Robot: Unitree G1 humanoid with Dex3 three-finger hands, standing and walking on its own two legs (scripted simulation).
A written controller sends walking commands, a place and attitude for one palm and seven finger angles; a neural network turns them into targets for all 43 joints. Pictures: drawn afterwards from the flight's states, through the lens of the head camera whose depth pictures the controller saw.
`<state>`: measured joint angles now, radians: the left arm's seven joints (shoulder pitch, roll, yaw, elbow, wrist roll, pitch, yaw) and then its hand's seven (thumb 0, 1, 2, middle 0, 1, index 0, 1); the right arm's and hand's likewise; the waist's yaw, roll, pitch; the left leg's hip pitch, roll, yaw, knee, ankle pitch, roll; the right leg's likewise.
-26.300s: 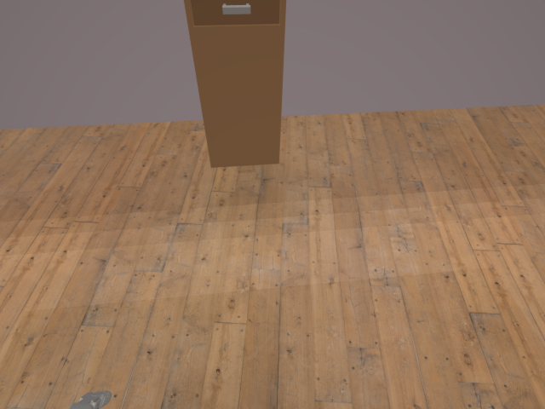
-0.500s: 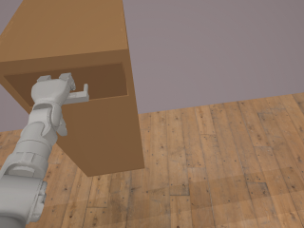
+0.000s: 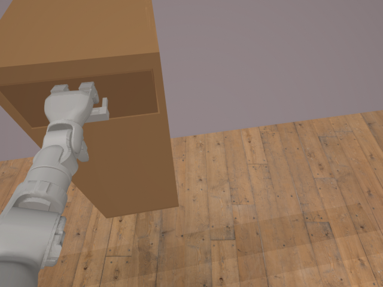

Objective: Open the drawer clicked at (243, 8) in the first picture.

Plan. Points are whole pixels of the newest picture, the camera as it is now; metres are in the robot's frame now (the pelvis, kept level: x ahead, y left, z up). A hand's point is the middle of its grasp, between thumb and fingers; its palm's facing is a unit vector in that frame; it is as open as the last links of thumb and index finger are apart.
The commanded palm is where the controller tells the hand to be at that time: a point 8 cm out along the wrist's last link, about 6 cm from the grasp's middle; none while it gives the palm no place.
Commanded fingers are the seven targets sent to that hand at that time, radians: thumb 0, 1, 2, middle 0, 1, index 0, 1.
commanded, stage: lower the fingers behind the handle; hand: left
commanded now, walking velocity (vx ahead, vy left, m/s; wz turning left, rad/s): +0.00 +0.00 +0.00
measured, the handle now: (86, 109) +0.50 +0.26 +0.06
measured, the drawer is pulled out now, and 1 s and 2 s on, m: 0.00 0.00 0.00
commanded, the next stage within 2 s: lift the fingers back up to retry in 0.46 s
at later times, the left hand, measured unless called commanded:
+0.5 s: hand (80, 126) +0.45 +0.26 +0.07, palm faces +0.02 +0.03 -1.00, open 13.8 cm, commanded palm +0.42 +0.26 +0.10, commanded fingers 0.00 -0.50 0.30 -0.30 -1.20 -0.30 -1.20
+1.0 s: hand (76, 113) +0.46 +0.26 +0.10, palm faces +0.04 +0.01 -1.00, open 13.8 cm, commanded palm +0.43 +0.25 +0.16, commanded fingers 0.00 -0.50 0.30 -0.30 -1.20 -0.30 -1.20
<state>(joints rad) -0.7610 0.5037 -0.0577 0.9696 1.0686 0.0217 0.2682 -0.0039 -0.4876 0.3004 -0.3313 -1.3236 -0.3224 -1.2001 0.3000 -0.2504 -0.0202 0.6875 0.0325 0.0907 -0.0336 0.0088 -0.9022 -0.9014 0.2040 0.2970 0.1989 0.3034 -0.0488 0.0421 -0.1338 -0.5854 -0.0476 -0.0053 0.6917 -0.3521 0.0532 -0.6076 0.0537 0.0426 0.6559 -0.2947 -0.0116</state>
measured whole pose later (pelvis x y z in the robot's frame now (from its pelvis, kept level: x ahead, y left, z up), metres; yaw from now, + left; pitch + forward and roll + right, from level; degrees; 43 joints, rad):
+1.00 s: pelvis +0.01 +0.00 +0.01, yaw +0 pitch +13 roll -1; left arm -0.69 0.52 -0.04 0.82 1.04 0.01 0.19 0.00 -0.49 0.30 -0.34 -1.22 -0.33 -1.20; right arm 0.31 -0.26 -0.04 0.69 0.04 0.07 -0.04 0.01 -0.90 -0.90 0.20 0.30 0.20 0.30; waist -0.04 0.06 -0.12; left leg -0.51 -0.04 -0.01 0.65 -0.35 0.05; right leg -0.53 0.05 0.04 0.61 -0.29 -0.01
